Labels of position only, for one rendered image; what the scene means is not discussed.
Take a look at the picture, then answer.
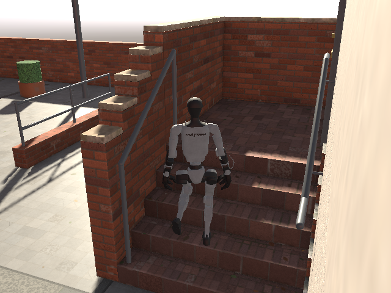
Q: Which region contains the robot left shin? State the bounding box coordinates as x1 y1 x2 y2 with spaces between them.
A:
177 186 189 221

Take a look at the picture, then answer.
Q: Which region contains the left robot upper arm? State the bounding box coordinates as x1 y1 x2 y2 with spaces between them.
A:
168 124 182 158

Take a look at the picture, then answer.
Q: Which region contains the right robot upper arm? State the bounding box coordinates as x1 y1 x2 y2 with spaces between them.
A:
208 123 225 157

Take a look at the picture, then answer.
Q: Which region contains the robot right forearm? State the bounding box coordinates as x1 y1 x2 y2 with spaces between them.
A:
219 147 231 175

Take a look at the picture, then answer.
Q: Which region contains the robot left forearm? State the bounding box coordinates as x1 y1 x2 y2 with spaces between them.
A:
163 150 174 177

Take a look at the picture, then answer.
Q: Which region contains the robot right shin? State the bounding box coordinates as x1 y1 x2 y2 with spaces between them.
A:
204 196 213 237

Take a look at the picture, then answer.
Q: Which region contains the robot shin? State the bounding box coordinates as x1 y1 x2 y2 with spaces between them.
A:
177 186 189 221
204 196 213 237

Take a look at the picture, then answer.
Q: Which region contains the left robot hand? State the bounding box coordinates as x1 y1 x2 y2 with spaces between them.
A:
162 175 177 190

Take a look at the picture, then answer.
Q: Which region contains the right robot hand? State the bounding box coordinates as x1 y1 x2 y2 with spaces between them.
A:
217 173 232 190

